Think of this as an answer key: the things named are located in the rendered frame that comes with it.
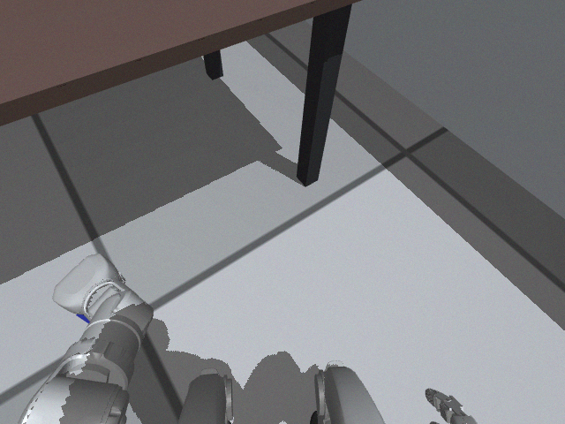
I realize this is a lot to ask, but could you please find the table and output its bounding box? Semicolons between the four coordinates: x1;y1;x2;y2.
0;0;362;187

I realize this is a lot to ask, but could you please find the left robot arm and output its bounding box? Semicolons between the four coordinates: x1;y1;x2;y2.
18;279;154;424

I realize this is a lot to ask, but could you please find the small box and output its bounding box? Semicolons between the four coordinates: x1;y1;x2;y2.
76;314;90;323

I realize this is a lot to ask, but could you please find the left robot hand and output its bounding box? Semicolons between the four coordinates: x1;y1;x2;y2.
53;254;125;314

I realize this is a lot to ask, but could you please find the right robot hand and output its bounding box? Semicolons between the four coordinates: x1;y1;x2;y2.
426;389;478;424

